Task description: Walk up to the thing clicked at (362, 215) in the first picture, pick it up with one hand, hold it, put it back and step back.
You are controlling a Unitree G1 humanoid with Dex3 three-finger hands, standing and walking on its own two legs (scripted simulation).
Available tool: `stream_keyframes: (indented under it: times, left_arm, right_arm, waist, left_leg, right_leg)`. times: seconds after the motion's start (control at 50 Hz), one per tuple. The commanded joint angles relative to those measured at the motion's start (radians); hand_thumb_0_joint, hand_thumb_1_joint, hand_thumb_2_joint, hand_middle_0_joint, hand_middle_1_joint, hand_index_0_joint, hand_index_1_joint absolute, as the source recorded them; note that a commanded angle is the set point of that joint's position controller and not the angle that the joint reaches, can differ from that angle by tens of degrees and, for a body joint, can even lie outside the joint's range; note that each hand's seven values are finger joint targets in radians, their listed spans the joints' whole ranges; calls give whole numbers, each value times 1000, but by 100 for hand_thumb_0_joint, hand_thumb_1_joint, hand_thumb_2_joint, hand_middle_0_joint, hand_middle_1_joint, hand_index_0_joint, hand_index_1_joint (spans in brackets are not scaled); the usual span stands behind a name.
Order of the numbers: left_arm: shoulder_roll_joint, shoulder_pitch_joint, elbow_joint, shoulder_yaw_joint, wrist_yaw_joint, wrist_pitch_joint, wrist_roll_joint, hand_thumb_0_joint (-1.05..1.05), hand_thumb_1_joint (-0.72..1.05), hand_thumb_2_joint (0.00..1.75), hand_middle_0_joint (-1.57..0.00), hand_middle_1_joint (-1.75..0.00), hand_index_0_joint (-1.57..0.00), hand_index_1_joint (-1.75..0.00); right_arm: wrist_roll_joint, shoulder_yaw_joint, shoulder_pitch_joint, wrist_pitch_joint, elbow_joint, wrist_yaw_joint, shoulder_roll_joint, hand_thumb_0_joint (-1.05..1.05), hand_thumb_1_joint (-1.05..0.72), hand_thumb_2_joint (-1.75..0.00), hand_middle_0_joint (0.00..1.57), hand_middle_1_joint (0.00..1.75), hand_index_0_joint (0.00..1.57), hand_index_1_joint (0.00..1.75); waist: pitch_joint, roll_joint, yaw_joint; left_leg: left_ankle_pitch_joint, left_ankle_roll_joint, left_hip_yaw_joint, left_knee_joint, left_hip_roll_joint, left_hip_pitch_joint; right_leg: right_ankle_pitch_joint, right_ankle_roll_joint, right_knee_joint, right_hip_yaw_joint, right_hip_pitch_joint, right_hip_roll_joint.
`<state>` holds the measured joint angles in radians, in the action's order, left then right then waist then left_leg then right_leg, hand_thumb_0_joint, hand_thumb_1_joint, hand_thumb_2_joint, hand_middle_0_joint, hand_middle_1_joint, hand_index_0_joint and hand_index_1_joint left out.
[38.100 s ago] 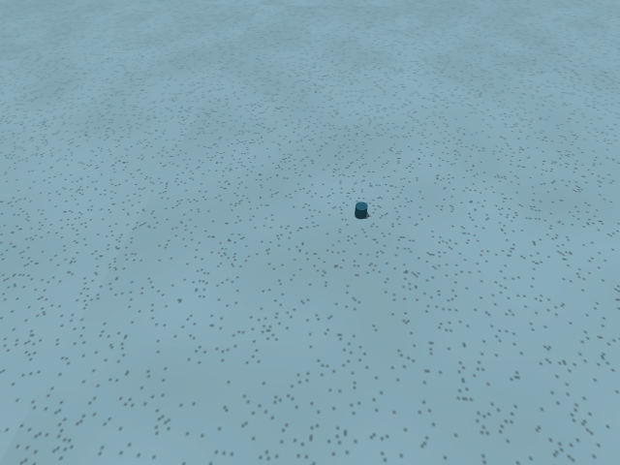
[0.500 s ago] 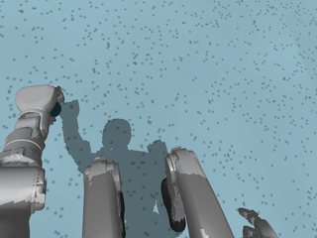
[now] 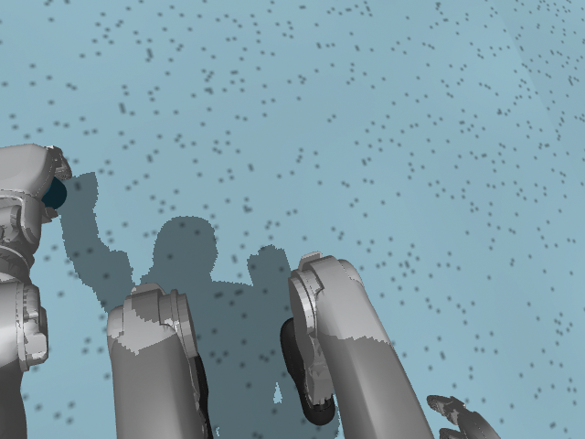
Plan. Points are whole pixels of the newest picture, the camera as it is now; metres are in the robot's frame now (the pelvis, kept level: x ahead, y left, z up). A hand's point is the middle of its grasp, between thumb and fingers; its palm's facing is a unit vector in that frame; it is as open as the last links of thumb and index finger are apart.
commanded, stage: crouch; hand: left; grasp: from above
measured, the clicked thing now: (38, 188) +0.49 +0.30 -0.19
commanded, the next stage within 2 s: lower in 0.16 s
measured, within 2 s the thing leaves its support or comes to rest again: neither
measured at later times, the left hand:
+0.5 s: hand (47, 204) +0.47 +0.30 -0.21, palm faces -0.48 -0.09 -0.87, open 7.4 cm
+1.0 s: hand (62, 205) +0.48 +0.29 -0.26, palm faces -0.45 -0.10 -0.89, open 7.3 cm
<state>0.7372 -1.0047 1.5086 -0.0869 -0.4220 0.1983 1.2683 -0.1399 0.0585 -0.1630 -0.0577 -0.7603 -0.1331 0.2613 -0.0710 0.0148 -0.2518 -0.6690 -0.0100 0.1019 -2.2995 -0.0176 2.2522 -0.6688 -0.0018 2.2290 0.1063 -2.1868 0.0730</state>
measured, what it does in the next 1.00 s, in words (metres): lowers itself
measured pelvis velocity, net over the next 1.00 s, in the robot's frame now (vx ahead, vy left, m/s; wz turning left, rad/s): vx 0.01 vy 0.00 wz -0.07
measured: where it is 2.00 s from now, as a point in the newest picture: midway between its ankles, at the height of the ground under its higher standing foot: (255, 405)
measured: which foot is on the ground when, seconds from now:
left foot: down 0.00-1.00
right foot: down 0.00-1.00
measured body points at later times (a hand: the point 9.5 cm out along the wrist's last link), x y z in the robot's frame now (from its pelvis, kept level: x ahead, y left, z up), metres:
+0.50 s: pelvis +0.00 +0.00 -0.03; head +0.26 +0.07 +0.33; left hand +0.49 +0.30 -0.16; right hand +0.05 -0.27 -0.13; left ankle +0.08 +0.12 -0.33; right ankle +0.10 -0.11 -0.33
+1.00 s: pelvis +0.01 +0.00 -0.05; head +0.28 +0.08 +0.30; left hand +0.50 +0.30 -0.21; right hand +0.04 -0.26 -0.13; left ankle +0.08 +0.12 -0.33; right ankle +0.10 -0.11 -0.33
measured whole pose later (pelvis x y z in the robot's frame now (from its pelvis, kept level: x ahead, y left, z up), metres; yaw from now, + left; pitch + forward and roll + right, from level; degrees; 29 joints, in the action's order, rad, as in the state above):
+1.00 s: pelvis +0.01 +0.00 -0.05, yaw -4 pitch +31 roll -10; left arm 0.91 -1.04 1.61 -0.13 -0.49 0.21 1.27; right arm -0.19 0.20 -0.13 -0.12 -0.70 -0.16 0.29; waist 0.07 0.08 -0.33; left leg -0.70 -0.01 0.17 -2.49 -0.02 2.36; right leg -0.68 -0.01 2.37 0.18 -2.27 0.09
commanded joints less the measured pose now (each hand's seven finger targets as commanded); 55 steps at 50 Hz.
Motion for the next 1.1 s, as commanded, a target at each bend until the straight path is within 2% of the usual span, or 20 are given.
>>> stream_keyframes:
  times: [0.0, 0.2, 0.24, 0.28, 0.32, 0.36, 0.38, 0.52, 0.56, 0.6, 0.62, 0.64, 0.86, 0.9, 0.94, 0.96, 1.0, 1.04, 1.06, 1.08]
  left_arm:
    - [253, -348, -106, -1, -42, -15, -12, 0, 53, 47, -85, -64, -91, -58]
    - [292, -333, -133, -10, -16, -35, -39, 0, 52, 41, -87, -58, -92, -52]
    - [277, -322, -139, 1, -7, -37, -47, 0, 53, 45, -89, -59, -93, -54]
    - [317, -347, -176, -17, -3, -29, -45, 0, 55, 45, -91, -58, -96, -53]
    - [252, -284, -91, 18, 8, -32, -51, 0, 56, 47, -92, -58, -96, -53]
    - [305, -326, -147, -7, 8, -13, -59, 0, 56, 43, -91, -58, -96, -52]
    - [296, -287, -97, 0, 9, -15, -58, 0, 53, 43, -89, -58, -94, -53]
    - [371, -312, -153, -60, -29, 30, -14, 0, 66, 51, -99, -62, -103, -57]
    - [348, -333, -144, -32, -41, 36, -13, 0, 67, 49, -98, -63, -103, -57]
    - [354, -295, -89, -41, -60, 29, -9, 0, 69, 44, -98, -62, -104, -56]
    - [369, -316, -110, -46, -66, 30, -11, 0, 69, 46, -98, -63, -104, -57]
    - [382, -320, -115, -52, -73, 27, -7, 0, 69, 49, -98, -62, -104, -57]
    - [384, -304, -16, -24, -103, 9, -16, 0, 70, 48, -100, -57, -104, -52]
    - [397, -320, -23, -33, -106, 14, -14, 0, 73, 46, -101, -57, -106, -52]
    - [442, -296, -13, -69, -113, 16, -12, 0, 74, 48, -103, -57, -108, -52]
    - [407, -295, -3, -53, -113, 15, -10, 0, 76, 49, -104, -56, -109, -51]
    - [458, -280, -2, -93, -123, 19, -4, 0, 78, 48, -105, -59, -110, -53]
    - [431, -301, -8, -62, -117, 18, 1, 0, 80, 49, -107, -58, -112, -53]
    - [475, -291, -14, -97, -126, 18, -4, 0, 81, 49, -108, -58, -113, -52]
    - [454, -295, -6, -80, -127, 18, -2, 0, 81, 50, -108, -59, -113, -53]
  right_arm:
    - [5, -58, -180, -10, 20, 20, 244, 0, -90, -90, 20, 30, 20, 30]
    - [12, -35, -198, -7, 21, 26, 254, 0, -91, -90, 20, 30, 20, 30]
    - [10, -29, -205, -6, 19, 24, 250, 0, -91, -90, 20, 30, 20, 30]
    - [10, -32, -220, -4, 17, 22, 256, 0, -91, -90, 20, 30, 20, 30]
    - [7, -20, -213, -4, 25, 18, 253, 0, -91, -90, 20, 30, 20, 30]
    - [0, -15, -220, -5, 27, 16, 261, 0, -91, -90, 20, 30, 20, 30]
    - [4, -9, -206, -5, 30, 16, 262, 0, -91, -90, 20, 30, 20, 30]
    - [-14, -3, -207, -4, 37, 9, 282, 0, -91, -90, 20, 30, 20, 30]
    - [-19, 7, -191, -8, 42, 5, 280, 0, -91, -90, 20, 30, 20, 30]
    - [-23, 14, -178, -11, 44, 6, 282, 0, -91, -90, 20, 30, 20, 30]
    - [-25, 15, -183, -14, 48, 5, 288, 0, -90, -90, 20, 30, 20, 30]
    - [-26, 16, -180, -16, 42, 5, 291, 0, -90, -90, 20, 30, 20, 30]
    - [-35, 46, -185, -48, 43, -6, 305, 0, -90, -89, 20, 30, 20, 30]
    - [-40, 50, -188, -54, 48, -5, 324, 0, -90, -89, 20, 30, 20, 30]
    - [-46, 52, -184, -59, 56, -8, 331, 0, -90, -90, 20, 30, 20, 30]
    - [-46, 58, -187, -60, 64, -10, 329, 0, -90, -89, 20, 30, 20, 30]
    - [-54, 60, -199, -60, 54, -11, 335, 0, -90, -89, 20, 30, 20, 30]
    - [-58, 64, -190, -68, 62, -19, 329, 0, -90, -90, 20, 30, 20, 30]
    - [-60, 66, -192, -65, 55, -18, 336, 0, -90, -90, 20, 30, 20, 30]
    - [-61, 69, -182, -67, 69, -19, 341, 0, -90, -90, 20, 30, 20, 30]
  waist:
    - [-629, -311, -6]
    - [-650, -320, 1]
    - [-657, -306, -8]
    - [-661, -318, -11]
    - [-600, -254, -32]
    - [-600, -250, -42]
    - [-600, -250, -19]
    - [-627, -352, -34]
    - [-611, -374, -46]
    - [-580, -364, -33]
    - [-576, -361, -48]
    - [-591, -379, -35]
    - [-533, -337, -74]
    - [-525, -358, -90]
    - [-539, -350, -78]
    - [-537, -340, -89]
    - [-537, -379, -89]
    - [-531, -394, -105]
    - [-559, -397, -93]
    - [-529, -398, -103]
  left_leg:
    - [47, -19, -32, 245, 13, -495]
    - [143, -19, -38, 183, 12, -467]
    - [166, -23, -44, 163, 10, -461]
    - [181, -22, -44, 157, 11, -449]
    - [167, -30, -44, 136, 10, -401]
    - [166, -33, -42, 120, 10, -371]
    - [159, -30, -39, 120, 10, -377]
    - [229, -11, -20, 96, 8, -457]
    - [189, -12, -18, 91, 5, -447]
    - [139, -16, -23, 91, 7, -418]
    - [126, -19, -23, 85, 7, -404]
    - [125, -16, -23, 88, 5, -420]
    - [162, -18, 2, 56, -1, -381]
    - [188, -10, 9, 50, -2, -404]
    - [206, -15, 2, 32, -7, -386]
    - [216, -13, 4, 31, -4, -388]
    - [230, -8, 8, 32, -7, -419]
    - [238, -9, 11, 22, -10, -421]
    - [229, -10, 13, 31, -10, -420]
    - [224, -7, 14, 24, -9, -411]
  right_leg:
    - [105, 51, -222, 47, 266, 13]
    - [200, 43, -176, 52, 296, 11]
    - [228, 40, -178, 52, 324, 20]
    - [241, 40, -168, 55, 334, 18]
    - [235, 33, -178, 55, 332, 20]
    - [237, 29, -173, 57, 349, 22]
    - [224, 31, -165, 59, 338, 23]
    - [276, 40, -103, 88, 301, 23]
    - [244, 40, -106, 90, 279, 28]
    - [204, 39, -114, 87, 272, 28]
    - [196, 35, -120, 89, 276, 28]
    - [193, 38, -114, 89, 269, 28]
    - [235, 34, -84, 112, 265, 35]
    - [251, 39, -73, 124, 249, 32]
    - [276, 33, -80, 119, 298, 37]
    - [279, 34, -78, 124, 296, 35]
    - [289, 36, -71, 128, 299, 35]
    - [305, 34, -66, 127, 299, 39]
    - [298, 33, -72, 129, 319, 41]
    - [290, 37, -69, 133, 301, 37]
